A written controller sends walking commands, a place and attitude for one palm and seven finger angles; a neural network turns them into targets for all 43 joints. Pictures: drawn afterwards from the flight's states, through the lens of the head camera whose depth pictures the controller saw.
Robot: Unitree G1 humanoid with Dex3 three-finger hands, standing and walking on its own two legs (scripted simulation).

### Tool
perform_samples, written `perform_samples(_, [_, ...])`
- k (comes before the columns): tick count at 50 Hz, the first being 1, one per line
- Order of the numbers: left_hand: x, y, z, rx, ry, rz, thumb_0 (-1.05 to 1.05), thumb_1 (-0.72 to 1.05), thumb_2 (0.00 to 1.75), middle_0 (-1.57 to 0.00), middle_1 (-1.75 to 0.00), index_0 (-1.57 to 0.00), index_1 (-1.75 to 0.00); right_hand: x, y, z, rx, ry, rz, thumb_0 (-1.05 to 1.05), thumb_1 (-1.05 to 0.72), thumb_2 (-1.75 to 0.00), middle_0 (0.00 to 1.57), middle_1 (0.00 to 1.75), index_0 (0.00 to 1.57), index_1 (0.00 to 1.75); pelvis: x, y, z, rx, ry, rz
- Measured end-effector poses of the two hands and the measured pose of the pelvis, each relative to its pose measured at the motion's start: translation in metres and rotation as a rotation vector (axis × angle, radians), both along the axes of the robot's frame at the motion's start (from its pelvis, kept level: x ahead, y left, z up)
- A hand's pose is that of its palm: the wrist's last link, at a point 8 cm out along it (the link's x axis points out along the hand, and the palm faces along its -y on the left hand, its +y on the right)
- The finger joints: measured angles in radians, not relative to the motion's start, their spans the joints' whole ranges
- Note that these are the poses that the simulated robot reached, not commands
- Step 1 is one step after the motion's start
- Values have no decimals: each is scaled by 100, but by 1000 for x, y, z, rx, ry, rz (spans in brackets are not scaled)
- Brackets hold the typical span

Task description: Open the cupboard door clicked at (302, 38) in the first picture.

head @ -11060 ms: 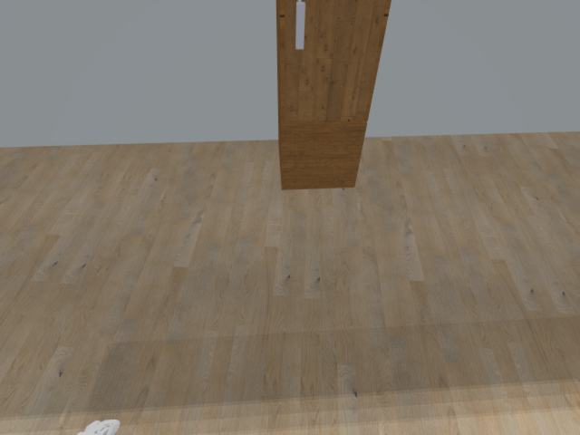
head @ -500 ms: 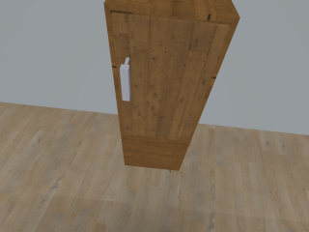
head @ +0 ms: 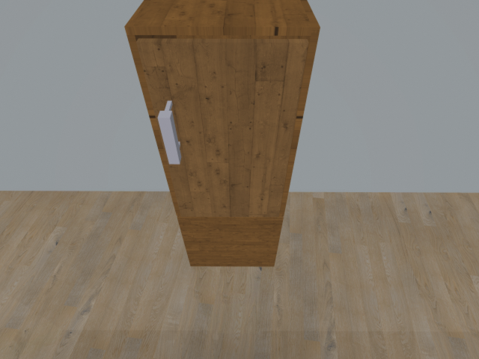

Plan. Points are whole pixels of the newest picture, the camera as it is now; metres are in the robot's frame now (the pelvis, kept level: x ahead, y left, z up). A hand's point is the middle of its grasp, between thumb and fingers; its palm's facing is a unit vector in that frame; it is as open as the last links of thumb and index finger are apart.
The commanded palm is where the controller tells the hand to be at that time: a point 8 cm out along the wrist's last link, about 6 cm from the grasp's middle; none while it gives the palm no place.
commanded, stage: come to a stop and stand still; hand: left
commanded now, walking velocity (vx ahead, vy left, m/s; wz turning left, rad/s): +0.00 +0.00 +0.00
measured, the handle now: (172, 132) +0.59 +0.20 +0.04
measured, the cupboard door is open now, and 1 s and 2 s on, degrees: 0 0 0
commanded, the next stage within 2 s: look again from close up in 0.16 s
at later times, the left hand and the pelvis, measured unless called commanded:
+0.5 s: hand out of the picture -0.02 +0.17 -0.18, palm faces +0.03 -0.98 -0.19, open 7.3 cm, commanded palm none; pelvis -0.01 +0.01 -0.01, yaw +0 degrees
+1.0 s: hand out of the picture +0.13 +0.22 -0.10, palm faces +0.22 -0.94 -0.25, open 7.3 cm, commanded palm +0.11 +0.25 -0.07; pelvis +0.01 +0.02 -0.01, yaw +0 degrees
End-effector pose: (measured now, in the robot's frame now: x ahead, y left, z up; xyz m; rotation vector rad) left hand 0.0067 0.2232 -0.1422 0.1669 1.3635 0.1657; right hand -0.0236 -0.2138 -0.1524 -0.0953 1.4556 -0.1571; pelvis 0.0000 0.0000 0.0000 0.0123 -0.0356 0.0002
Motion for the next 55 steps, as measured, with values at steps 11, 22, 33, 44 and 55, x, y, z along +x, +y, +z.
perform_samples(11, [-28,-19,-2,-33,56,23,0,91,90,-20,-30,-20,-30,-24,3,1,17,50,-9,0,-91,-90,19,30,20,30,-5,-6,1,-4,3,4])
perform_samples(22, [-35,-13,-8,-34,39,10,0,90,90,-20,-30,-21,-30,5,9,-9,12,-68,24,1,-92,-90,19,30,20,30,-8,6,-9,-27,16,9])
perform_samples(33, [-7,11,-5,-6,-3,-3,0,91,90,-20,-30,-20,-30,17,15,-5,1,-70,38,2,-93,-90,20,30,20,30,2,15,-8,-6,29,-5])
perform_samples(44, [9,14,-8,-17,3,-18,0,91,90,-20,-30,-20,-30,31,12,-1,-25,-68,34,1,-92,-90,20,30,20,30,13,17,-7,-4,33,-14])
perform_samples(55, [180,32,148,68,-1119,-18,2,85,86,-20,-35,-21,-36,143,-22,33,-136,-676,81,1,-91,-90,20,30,20,30,0,16,-22,-7,116,25])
